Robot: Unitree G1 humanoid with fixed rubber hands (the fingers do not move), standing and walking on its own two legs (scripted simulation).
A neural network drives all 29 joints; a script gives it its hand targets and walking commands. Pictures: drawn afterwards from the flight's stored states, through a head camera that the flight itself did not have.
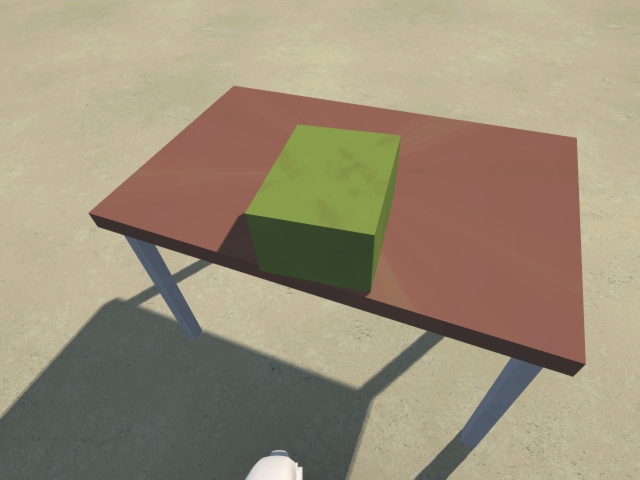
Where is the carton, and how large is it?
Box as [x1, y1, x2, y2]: [245, 124, 400, 292]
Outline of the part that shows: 298,124 245,212 260,270 370,292 394,192 400,135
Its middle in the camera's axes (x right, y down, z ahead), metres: +0.02 -0.08 +0.79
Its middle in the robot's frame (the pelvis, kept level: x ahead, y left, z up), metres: +0.65 +0.05 -0.06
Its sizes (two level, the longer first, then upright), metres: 0.291 0.226 0.160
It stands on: a table, 0.64 m high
